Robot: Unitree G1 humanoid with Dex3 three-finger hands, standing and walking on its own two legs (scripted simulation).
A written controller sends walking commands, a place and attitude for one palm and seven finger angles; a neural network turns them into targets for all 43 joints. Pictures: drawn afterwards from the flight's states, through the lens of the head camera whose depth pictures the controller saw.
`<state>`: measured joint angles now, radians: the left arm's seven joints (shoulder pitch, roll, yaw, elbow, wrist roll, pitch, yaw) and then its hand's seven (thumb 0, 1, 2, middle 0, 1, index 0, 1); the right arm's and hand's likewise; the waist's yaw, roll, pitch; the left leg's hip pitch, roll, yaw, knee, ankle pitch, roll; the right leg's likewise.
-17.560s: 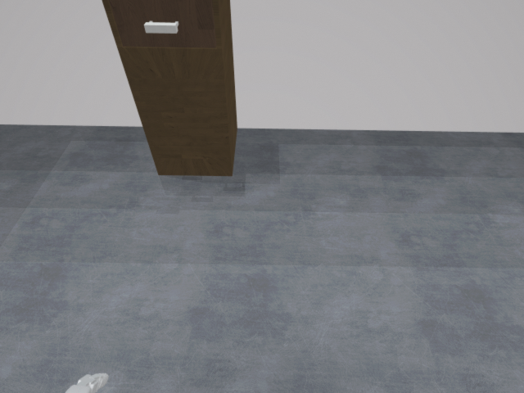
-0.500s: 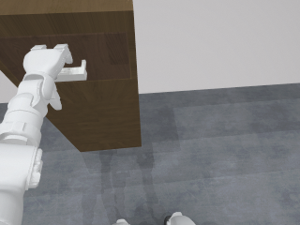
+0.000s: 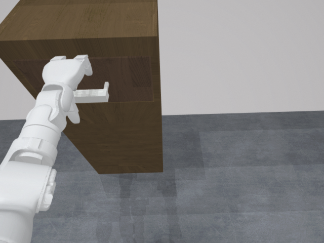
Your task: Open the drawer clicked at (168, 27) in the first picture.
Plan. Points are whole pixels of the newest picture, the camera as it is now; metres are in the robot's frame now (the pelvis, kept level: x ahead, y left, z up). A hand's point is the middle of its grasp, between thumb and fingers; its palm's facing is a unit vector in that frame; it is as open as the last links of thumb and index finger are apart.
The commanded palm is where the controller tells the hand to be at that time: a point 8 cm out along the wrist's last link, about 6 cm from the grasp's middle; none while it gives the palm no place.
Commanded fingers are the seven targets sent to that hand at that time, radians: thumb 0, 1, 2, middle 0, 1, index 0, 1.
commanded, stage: re-aim the fingers above the handle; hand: left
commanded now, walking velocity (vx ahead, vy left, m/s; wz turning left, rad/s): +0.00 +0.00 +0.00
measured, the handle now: (89, 90) +0.53 +0.22 +0.04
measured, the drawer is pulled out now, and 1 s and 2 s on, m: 0.00 0.00 0.00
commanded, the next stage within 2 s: lower the fingers behind the handle in 2.00 s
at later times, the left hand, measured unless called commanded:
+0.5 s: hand (75, 89) +0.47 +0.22 +0.10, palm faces -0.02 -0.02 -1.00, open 13.9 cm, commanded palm +0.45 +0.23 +0.16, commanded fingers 0.00 -0.50 0.30 -0.30 -1.20 -0.30 -1.20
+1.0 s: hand (78, 86) +0.48 +0.21 +0.10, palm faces +0.01 -0.01 -1.00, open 13.8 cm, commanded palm +0.46 +0.22 +0.16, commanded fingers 0.00 -0.50 0.30 -0.30 -1.20 -0.30 -1.20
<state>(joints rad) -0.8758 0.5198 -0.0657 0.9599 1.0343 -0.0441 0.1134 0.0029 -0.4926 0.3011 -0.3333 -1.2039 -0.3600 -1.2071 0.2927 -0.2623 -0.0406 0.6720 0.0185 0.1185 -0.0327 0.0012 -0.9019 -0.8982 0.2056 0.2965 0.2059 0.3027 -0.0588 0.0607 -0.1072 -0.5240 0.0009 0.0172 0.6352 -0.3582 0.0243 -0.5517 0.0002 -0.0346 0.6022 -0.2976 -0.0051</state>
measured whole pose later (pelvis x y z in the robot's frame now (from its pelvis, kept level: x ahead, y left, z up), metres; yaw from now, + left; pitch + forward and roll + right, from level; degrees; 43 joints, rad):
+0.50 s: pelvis -0.01 -0.01 +0.00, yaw -1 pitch +13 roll -1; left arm -0.83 0.55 -0.03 0.91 1.03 -0.09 0.12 0.00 -0.49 0.30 -0.32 -1.20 -0.32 -1.20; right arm 0.32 -0.28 -0.06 0.70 0.02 0.13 -0.04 0.00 -0.90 -0.90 0.20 0.30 0.20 0.30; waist -0.07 0.06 -0.10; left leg -0.51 0.01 0.03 0.62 -0.35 0.02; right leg -0.55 0.01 -0.03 0.60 -0.29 -0.01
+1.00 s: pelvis -0.01 +0.00 +0.00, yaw -1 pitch +14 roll -1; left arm -0.90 0.52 -0.05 0.98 1.06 -0.08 0.16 0.00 -0.49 0.30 -0.33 -1.21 -0.33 -1.20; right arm 0.33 -0.27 -0.05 0.70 0.02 0.09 -0.04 0.00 -0.90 -0.90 0.20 0.30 0.21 0.30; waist -0.08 0.05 -0.10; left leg -0.54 0.00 0.04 0.64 -0.34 0.03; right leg -0.57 0.00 -0.01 0.61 -0.28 0.00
